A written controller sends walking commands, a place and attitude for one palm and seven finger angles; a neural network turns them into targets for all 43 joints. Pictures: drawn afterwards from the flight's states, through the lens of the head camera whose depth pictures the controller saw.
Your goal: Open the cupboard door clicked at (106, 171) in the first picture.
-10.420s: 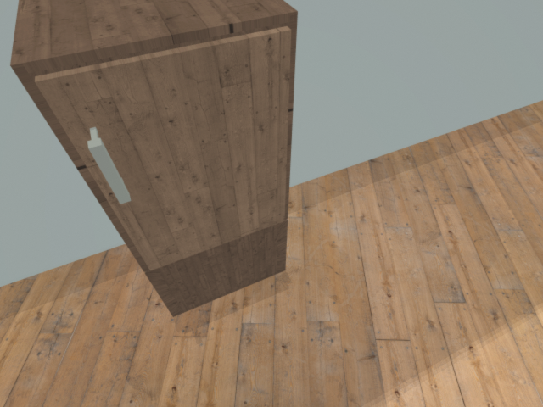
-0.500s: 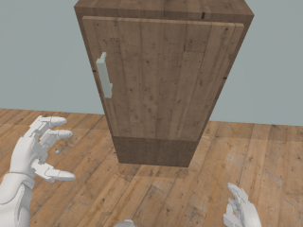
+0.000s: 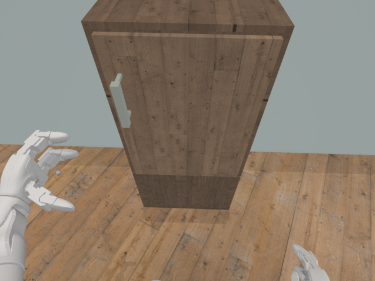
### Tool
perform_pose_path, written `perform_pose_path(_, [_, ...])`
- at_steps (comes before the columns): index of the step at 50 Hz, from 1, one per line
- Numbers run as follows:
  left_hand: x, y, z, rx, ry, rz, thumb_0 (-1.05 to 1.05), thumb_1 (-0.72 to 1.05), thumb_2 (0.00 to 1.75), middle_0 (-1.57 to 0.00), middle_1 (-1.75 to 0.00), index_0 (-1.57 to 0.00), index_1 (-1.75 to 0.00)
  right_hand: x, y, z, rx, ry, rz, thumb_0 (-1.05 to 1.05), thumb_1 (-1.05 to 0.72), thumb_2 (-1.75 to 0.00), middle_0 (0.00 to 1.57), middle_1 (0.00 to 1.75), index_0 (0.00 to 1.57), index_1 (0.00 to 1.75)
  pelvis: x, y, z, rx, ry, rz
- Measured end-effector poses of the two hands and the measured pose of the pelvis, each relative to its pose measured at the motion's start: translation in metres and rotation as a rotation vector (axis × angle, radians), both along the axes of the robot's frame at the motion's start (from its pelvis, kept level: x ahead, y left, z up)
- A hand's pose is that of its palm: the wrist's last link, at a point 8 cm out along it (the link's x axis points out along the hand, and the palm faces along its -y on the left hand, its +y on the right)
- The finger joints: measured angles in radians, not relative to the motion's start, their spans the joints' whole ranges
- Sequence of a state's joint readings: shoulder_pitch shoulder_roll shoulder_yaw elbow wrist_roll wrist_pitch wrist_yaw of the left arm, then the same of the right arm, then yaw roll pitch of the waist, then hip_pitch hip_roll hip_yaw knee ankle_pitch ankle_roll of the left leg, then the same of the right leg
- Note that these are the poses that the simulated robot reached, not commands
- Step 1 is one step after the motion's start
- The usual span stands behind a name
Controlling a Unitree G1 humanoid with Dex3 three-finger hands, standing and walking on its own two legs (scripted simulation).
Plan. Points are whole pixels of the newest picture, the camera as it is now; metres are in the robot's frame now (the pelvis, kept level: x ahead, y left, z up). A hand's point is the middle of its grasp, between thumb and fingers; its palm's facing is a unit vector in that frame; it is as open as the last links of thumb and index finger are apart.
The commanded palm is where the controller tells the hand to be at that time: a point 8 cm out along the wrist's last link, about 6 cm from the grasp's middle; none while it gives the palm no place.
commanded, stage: raise the hand with hooked fingers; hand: left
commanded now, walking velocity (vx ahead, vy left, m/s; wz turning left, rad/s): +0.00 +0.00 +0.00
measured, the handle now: (122, 101) +0.54 +0.21 +0.07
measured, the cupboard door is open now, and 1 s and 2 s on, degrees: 0 0 0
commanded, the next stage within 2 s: move the hooked fingers beside the handle in 0.32 s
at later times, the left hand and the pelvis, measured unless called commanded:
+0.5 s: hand (60, 175) +0.29 +0.27 +0.09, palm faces +0.06 -1.00 -0.02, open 13.9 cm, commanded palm +0.27 +0.32 +0.09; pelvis +0.00 +0.00 +0.00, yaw +0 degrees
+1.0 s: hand (70, 148) +0.36 +0.28 +0.09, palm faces +0.04 -1.00 +0.00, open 13.9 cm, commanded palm +0.34 +0.32 +0.08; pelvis +0.00 +0.01 -0.01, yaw -1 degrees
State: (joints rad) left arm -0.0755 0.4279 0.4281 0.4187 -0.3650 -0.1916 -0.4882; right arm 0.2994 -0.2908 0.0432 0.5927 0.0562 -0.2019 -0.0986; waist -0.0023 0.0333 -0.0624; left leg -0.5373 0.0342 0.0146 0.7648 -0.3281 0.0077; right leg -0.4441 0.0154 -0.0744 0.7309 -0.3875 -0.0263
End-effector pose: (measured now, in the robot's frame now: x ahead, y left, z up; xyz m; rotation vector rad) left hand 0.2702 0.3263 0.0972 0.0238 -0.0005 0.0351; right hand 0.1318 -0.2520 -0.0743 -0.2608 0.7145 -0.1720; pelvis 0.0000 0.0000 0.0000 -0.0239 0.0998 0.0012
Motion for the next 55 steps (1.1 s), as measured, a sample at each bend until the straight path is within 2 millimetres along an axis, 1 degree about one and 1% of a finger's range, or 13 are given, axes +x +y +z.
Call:
perform_pose_path(6, [-0.001, -0.004, -0.008, -0.008, 0.012, 0.015, -0.01, -0.50, 0.30, -0.30, -1.20, -0.30, -1.20, -0.002, -0.003, 0.000, -0.002, 0.002, -0.004, 0.01, -0.90, -0.90, 0.20, 0.30, 0.20, 0.30, -0.001, -0.002, -0.001, 0.002, -0.001, -0.003])
perform_pose_path(15, [-0.004, -0.004, -0.004, 0.000, -0.010, 0.024, -0.01, -0.50, 0.30, -0.30, -1.20, -0.30, -1.20, 0.005, 0.004, -0.002, 0.014, -0.010, 0.008, 0.01, -0.90, -0.90, 0.20, 0.30, 0.20, 0.30, -0.001, -0.003, 0.000, 0.003, -0.005, 0.001])
perform_pose_path(25, [-0.002, -0.002, -0.006, -0.008, 0.005, 0.022, -0.01, -0.50, 0.30, -0.30, -1.20, -0.30, -1.20, 0.013, 0.009, -0.002, 0.019, -0.023, 0.027, 0.01, -0.90, -0.90, 0.20, 0.30, 0.20, 0.30, -0.001, -0.002, -0.001, 0.002, -0.001, 0.007])
perform_pose_path(28, [0.005, -0.001, -0.008, -0.015, 0.005, 0.026, -0.01, -0.50, 0.30, -0.30, -1.20, -0.30, -1.20, 0.013, 0.009, -0.003, 0.010, -0.011, 0.032, 0.01, -0.90, -0.90, 0.20, 0.30, 0.20, 0.30, -0.002, -0.001, -0.002, 0.000, 0.003, 0.012])
perform_pose_path(32, [0.020, -0.003, -0.008, -0.015, 0.004, 0.017, -0.01, -0.50, 0.30, -0.30, -1.20, -0.30, -1.20, 0.010, 0.008, -0.005, -0.001, 0.009, 0.026, 0.01, -0.90, -0.90, 0.20, 0.30, 0.20, 0.30, -0.003, -0.001, -0.003, -0.001, 0.010, 0.014])
perform_pose_path(39, [0.046, 0.000, -0.010, -0.024, 0.012, 0.008, -0.01, -0.50, 0.30, -0.30, -1.20, -0.30, -1.20, -0.004, 0.002, -0.008, -0.008, 0.057, -0.011, 0.01, -0.90, -0.90, 0.20, 0.30, 0.20, 0.30, 0.000, 0.000, -0.004, -0.001, 0.030, 0.000])
perform_pose_path(48, [0.064, 0.007, -0.012, -0.030, 0.009, 0.007, -0.01, -0.50, 0.30, -0.30, -1.20, -0.30, -1.20, -0.027, -0.003, -0.015, -0.020, 0.148, -0.055, 0.01, -0.90, -0.90, 0.20, 0.30, 0.20, 0.30, 0.004, 0.005, -0.006, -0.005, 0.055, -0.010])
perform_pose_path(55, [0.079, 0.002, -0.011, -0.035, -0.010, -0.012, -0.01, -0.50, 0.30, -0.30, -1.20, -0.30, -1.20, -0.037, -0.001, -0.020, -0.024, 0.196, -0.068, 0.01, -0.90, -0.90, 0.20, 0.30, 0.20, 0.30, 0.004, 0.009, -0.007, -0.009, 0.067, -0.008])
